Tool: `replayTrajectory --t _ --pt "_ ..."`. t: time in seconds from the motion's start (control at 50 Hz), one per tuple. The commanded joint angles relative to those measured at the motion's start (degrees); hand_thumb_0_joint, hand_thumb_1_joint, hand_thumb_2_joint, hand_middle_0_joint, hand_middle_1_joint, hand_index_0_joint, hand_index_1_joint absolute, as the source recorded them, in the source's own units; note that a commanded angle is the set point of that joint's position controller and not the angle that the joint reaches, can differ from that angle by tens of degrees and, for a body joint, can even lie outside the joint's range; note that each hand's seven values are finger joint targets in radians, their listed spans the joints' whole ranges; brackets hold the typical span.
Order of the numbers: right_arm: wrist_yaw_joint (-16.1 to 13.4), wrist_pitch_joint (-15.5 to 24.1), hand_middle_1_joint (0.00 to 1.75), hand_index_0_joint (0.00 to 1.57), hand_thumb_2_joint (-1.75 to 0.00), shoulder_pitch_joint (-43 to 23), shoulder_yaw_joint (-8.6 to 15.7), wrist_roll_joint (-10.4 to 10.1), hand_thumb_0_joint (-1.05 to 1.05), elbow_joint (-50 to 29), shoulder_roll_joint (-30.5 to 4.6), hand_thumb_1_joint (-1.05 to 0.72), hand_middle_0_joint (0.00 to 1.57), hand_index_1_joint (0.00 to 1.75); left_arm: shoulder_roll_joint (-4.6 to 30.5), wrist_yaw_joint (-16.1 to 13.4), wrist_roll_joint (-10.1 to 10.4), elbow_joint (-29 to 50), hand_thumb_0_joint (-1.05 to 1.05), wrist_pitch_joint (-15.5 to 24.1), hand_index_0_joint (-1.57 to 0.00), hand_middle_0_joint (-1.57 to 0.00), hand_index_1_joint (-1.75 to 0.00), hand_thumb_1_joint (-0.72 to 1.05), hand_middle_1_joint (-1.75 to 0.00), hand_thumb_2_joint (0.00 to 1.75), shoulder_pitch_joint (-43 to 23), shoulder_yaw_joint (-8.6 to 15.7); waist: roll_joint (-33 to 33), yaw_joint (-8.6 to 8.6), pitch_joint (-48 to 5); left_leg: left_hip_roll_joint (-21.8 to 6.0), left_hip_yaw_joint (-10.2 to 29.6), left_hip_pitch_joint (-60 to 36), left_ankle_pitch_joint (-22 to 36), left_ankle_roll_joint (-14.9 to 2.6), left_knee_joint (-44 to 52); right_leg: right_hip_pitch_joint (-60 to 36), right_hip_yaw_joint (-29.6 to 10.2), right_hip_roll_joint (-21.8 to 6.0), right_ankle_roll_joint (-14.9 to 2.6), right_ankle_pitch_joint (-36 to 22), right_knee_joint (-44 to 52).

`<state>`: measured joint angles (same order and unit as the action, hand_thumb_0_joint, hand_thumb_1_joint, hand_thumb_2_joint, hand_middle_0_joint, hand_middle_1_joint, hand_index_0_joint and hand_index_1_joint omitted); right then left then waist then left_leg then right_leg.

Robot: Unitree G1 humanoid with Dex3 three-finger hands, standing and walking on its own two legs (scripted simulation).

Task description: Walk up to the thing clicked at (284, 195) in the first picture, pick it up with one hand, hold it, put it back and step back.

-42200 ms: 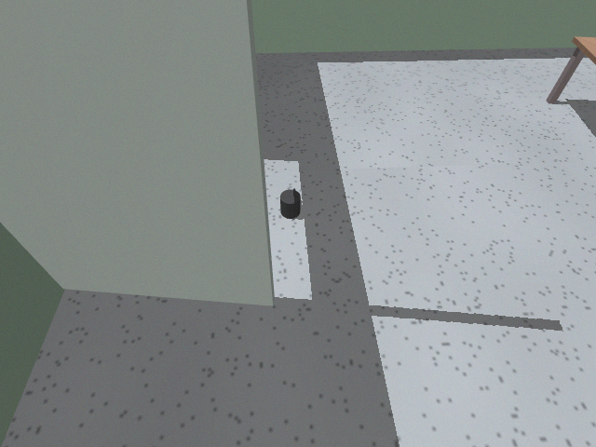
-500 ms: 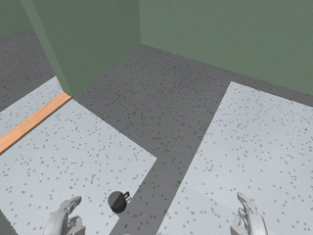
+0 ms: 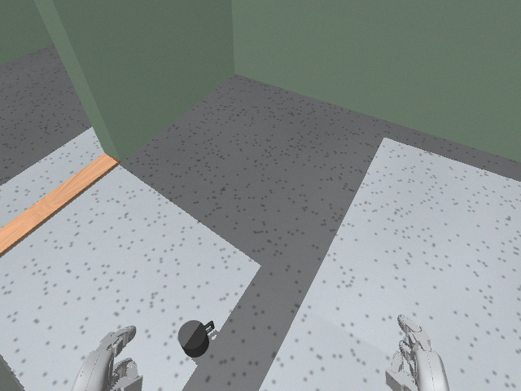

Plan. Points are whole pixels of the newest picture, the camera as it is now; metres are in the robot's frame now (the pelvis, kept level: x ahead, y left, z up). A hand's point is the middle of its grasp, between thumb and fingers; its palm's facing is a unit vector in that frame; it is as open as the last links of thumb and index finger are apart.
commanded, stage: home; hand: left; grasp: from above
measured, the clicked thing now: (198, 335) +0.42 +0.21 -0.67
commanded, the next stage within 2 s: stand in 0.86 s
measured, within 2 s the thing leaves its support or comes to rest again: neither
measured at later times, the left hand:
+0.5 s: hand (135, 381) +0.17 +0.19 -0.05, palm faces +0.05 -0.97 -0.22, open 7.4 cm
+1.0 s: hand (135, 380) +0.17 +0.19 -0.05, palm faces +0.03 -0.96 -0.27, open 7.4 cm
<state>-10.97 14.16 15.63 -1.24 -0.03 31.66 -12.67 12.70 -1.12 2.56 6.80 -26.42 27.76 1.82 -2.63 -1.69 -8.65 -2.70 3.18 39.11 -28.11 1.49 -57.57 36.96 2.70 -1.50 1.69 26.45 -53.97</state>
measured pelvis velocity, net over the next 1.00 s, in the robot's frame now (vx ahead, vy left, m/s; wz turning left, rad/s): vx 0.00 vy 0.00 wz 0.00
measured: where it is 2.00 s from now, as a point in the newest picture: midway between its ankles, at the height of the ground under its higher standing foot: outside the picture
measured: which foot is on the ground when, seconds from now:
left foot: down 0.00-1.00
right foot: down 0.00-1.00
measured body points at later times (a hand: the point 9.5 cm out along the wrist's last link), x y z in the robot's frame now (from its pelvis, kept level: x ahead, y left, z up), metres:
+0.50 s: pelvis +0.00 +0.01 +0.00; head +0.02 +0.01 +0.45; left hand +0.16 +0.24 -0.03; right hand +0.16 -0.24 -0.07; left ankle +0.01 +0.13 -0.68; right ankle +0.01 -0.14 -0.68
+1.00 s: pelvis +0.00 +0.00 +0.00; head +0.02 +0.00 +0.45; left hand +0.16 +0.24 -0.03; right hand +0.16 -0.24 -0.07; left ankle +0.01 +0.13 -0.68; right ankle +0.01 -0.14 -0.68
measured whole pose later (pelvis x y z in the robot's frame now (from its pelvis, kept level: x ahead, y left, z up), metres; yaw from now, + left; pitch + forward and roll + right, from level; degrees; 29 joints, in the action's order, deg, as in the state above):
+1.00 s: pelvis +0.00 +0.00 +0.00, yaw +0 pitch +7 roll -2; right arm -9.0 11.4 14.1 -0.5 3.0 34.6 -12.7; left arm 13.9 -2.0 0.1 0.1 -19.2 23.8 0.5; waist -2.0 -0.5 -5.1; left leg -2.3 2.6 36.2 -28.1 1.1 -57.2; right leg 34.4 2.1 -1.8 1.7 26.6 -54.0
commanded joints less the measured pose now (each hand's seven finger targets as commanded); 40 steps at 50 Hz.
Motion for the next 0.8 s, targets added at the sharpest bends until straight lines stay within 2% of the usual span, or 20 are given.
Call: replayTrajectory --t 0.0,0.02,0.06,0.1,0.2,0.22,0.24,0.28,0.34,0.38,0.44,0.48,0.54,0.58,0.6,0.66,0.68,0.7,0.74,0.78 --pt "-0.56 3.47 0.3 0.2 -0.9 -3.39 2.7 -0.2 0.0 -8.75 -6.61 -0.9 0.2 0.3 6.16 -0.4 -0.25 11.73 0.0 2.93 -0.2 -0.2 -0.3 0.9 -0.3 0.9 -1.15 3.64 0.67 -0.44 -5.27 2.69 -1.66 -5.04 10.89 -2.0 9.27 -3.06 1.36 2.33 -1.25 -9.43 9.28" --pt "-0.53 3.47 0.3 0.2 -0.9 -3.62 2.49 -0.28 0.0 -8.89 -6.52 -0.9 0.2 0.3 4.71 -0.2 -0.04 9.96 0.0 2.62 -0.2 -0.2 -0.3 0.9 -0.3 0.9 -0.19 2.41 0.72 -0.57 -4.01 2.67 -1.55 -4.55 11.18 -2.01 9.25 -2.86 1.53 2.31 -1.25 -9.68 9.11" --pt "-0.56 3.33 0.3 0.2 -0.9 -3.38 2.72 -0.28 0.0 -9.0 -6.56 -0.9 0.2 0.3 6.28 -0.51 -0.13 12.54 0.0 2.77 -0.2 -0.2 -0.3 0.9 -0.3 0.9 -0.4 3.91 -0.03 -0.14 -6.63 2.59 -1.38 -5.75 13.16 -1.87 9.06 -3.92 1.52 2.35 -1.41 -11.31 8.57" --pt "-0.48 3.25 0.3 0.2 -0.9 -3.32 2.67 -0.24 0.0 -9.08 -6.63 -0.9 0.2 0.3 5.27 -0.34 -0.1 11.4 0.0 2.75 -0.2 -0.2 -0.3 0.9 -0.3 0.9 -0.28 2.86 0.46 -0.61 -5.34 2.53 -1.33 -5.24 12.81 -1.87 9.14 -3.31 1.62 2.51 -1.33 -10.9 8.48" --pt "-0.52 3.14 0.3 0.2 -0.9 -2.98 2.74 -0.3 0.0 -8.76 -6.67 -0.9 0.2 0.3 7.08 -0.62 -0.09 13.88 0.0 3.15 -0.2 -0.2 -0.3 0.9 -0.3 0.9 -2.01 4.18 -0.56 -0.16 -5.57 2.25 -0.91 -5.52 12.9 -1.73 9.42 -3.21 1.77 2.51 -1.45 -10.81 8.15" --pt "-0.53 3.07 0.3 0.2 -0.9 -2.88 2.7 -0.25 0.0 -8.83 -6.51 -0.9 0.2 0.3 5.7 -0.51 -0.11 11.5 0.0 2.9 -0.2 -0.2 -0.3 0.9 -0.3 0.9 -0.3 3.05 0.1 -0.69 -6.45 2.44 -1.04 -5.88 14.29 -1.84 8.8 -3.65 1.61 2.5 -1.43 -12.19 8.12" --pt "-0.54 3.08 0.3 0.2 -0.9 -2.85 2.78 -0.32 0.0 -8.88 -6.63 -0.9 0.2 0.3 6.43 -0.59 -0.06 12.99 0.0 3.05 -0.2 -0.2 -0.3 0.9 -0.3 0.9 -0.91 3.67 0.59 -0.3 -6.78 2.25 -0.92 -5.91 14.95 -1.82 8.84 -3.89 1.75 2.54 -1.47 -12.61 7.85" --pt "-0.57 3.02 0.3 0.2 -0.9 -3.22 2.69 -0.26 0.0 -9.16 -6.5 -0.9 0.2 0.3 4.61 -0.61 -0.31 9.71 0.0 2.73 -0.2 -0.2 -0.3 0.9 -0.3 0.9 0.89 2.48 0.58 -0.32 -5.29 2.3 -0.96 -5.14 14.13 -1.75 9.04 -3.05 1.87 2.52 -1.5 -11.91 7.99" --pt "-0.44 2.85 0.3 0.2 -0.9 -3.06 2.91 -0.21 0.0 -9.01 -6.94 -0.9 0.2 0.3 6.95 -0.73 -0.28 13.19 0.0 3.01 -0.2 -0.2 -0.3 0.9 -0.3 0.9 -1.26 3.9 -0.65 -0.23 -6.11 2.16 -0.75 -5.72 13.89 -1.61 9.5 -3.51 1.97 2.6 -1.6 -11.4 7.88" --pt "-0.38 2.88 0.3 0.2 -0.9 -3.24 2.69 -0.21 0.0 -9.27 -6.67 -0.9 0.2 0.3 5.16 -0.4 -0.16 10.88 0.0 2.52 -0.2 -0.2 -0.3 0.9 -0.3 0.9 -0.01 2.43 0.5 -0.68 -4.82 2.33 -0.86 -4.82 13.31 -1.83 9.12 -2.82 1.96 2.55 -1.31 -11.32 8.2" --pt "-0.4 2.77 0.3 0.2 -0.9 -2.97 2.87 -0.25 0.0 -9.04 -6.74 -0.9 0.2 0.3 7.19 -0.64 -0.27 14.04 0.0 2.88 -0.2 -0.2 -0.3 0.9 -0.3 0.9 -1.82 4.18 -1.16 0.11 -4.9 2.14 -0.92 -5.3 12.74 -1.55 9.6 -2.57 1.93 2.61 -1.53 -10.24 7.97" --pt "-0.34 2.88 0.3 0.2 -0.9 -3.32 2.65 -0.29 0.0 -9.2 -6.59 -0.9 0.2 0.3 5.33 -0.38 -0.18 11.58 0.0 2.48 -0.2 -0.2 -0.3 0.9 -0.3 0.9 -0.47 2.52 0.06 -0.29 -3.87 1.96 -0.45 -4.54 12.03 -1.58 9.81 -2.16 2.25 2.67 -1.4 -9.69 8.02" --pt "-0.31 2.85 0.3 0.2 -0.9 -3.21 2.85 -0.32 0.0 -9.38 -6.71 -0.9 0.2 0.3 6.86 -0.51 -0.05 13.46 0.0 2.7 -0.2 -0.2 -0.3 0.9 -0.3 0.9 -1.47 4.01 -0.74 -0.16 -5.07 2.2 -0.77 -4.74 11.74 -1.7 9.5 -2.84 1.86 2.53 -1.44 -9.77 8.12" --pt "-0.23 2.68 0.3 0.2 -0.9 -3.36 2.72 -0.36 0.0 -9.51 -6.73 -0.9 0.2 0.3 5.18 -0.29 -0.04 10.49 0.0 2.37 -0.2 -0.2 -0.3 0.9 -0.3 0.9 0.56 2.69 0.77 -0.63 -4.59 2.22 -0.66 -4.55 11.28 -1.79 9.58 -2.55 1.93 2.66 -1.37 -9.31 8.25" --pt "-0.21 2.72 0.3 0.2 -0.9 -3.23 2.59 -0.31 0.0 -9.45 -6.51 -0.9 0.2 0.3 6.09 -0.36 0.03 13.19 0.0 2.64 -0.2 -0.2 -0.3 0.9 -0.3 0.9 -1.36 3.23 -0.32 -0.35 -4.48 2.24 -0.69 -4.16 10.62 -1.79 9.52 -2.41 1.84 2.54 -1.38 -8.92 8.33" --pt "-0.26 2.67 0.3 0.2 -0.9 -3.37 2.67 -0.39 0.0 -9.85 -6.53 -0.9 0.2 0.3 5.51 -0.34 0.07 11.31 0.0 2.45 -0.2 -0.2 -0.3 0.9 -0.3 0.9 0.09 3.11 0.46 -0.37 -4.65 2.4 -0.92 -3.92 10.83 -1.88 9.23 -2.62 1.84 2.48 -1.32 -9.15 8.53" --pt "-0.26 2.68 0.3 0.2 -0.9 -3.26 2.72 -0.36 0.0 -9.7 -6.6 -0.9 0.2 0.3 6.65 -0.49 0.06 13.9 0.0 2.77 -0.2 -0.2 -0.3 0.9 -0.3 0.9 -1.42 3.94 -0.17 -0.2 -5.45 2.4 -0.94 -4.09 10.66 -1.87 9.27 -3.01 1.81 2.46 -1.39 -9.03 8.35" --pt "-0.3 2.7 0.3 0.2 -0.9 -3.23 2.7 -0.4 0.0 -9.63 -6.52 -0.9 0.2 0.3 5.37 -0.48 0.0 11.58 0.0 2.56 -0.2 -0.2 -0.3 0.9 -0.3 0.9 0.47 3.18 0.16 -0.25 -5.71 2.36 -0.9 -4.48 11.72 -1.78 9.18 -3.1 1.79 2.48 -1.42 -9.79 8.03" --pt "-0.27 2.5 0.3 0.2 -0.9 -2.9 2.89 -0.4 0.0 -9.62 -6.7 -0.9 0.2 0.3 6.76 -0.62 -0.07 13.93 0.0 2.94 -0.2 -0.2 -0.3 0.9 -0.3 0.9 -1.04 3.9 -0.87 -0.27 -7.19 2.29 -0.91 -5.3 12.98 -1.69 9.03 -3.09 1.72 2.58 -1.58 -10.82 7.64" --pt "-0.25 2.46 0.3 0.2 -0.9 -2.99 2.83 -0.41 0.0 -9.55 -6.75 -0.9 0.2 0.3 6.26 -0.57 -0.09 13.21 0.0 2.98 -0.2 -0.2 -0.3 0.9 -0.3 0.9 -0.92 3.4 -0.59 -0.52 -6.09 2.04 -0.7 -5.41 13.5 -1.63 9.11 -2.79 1.81 2.63 -1.58 -11.13 7.44"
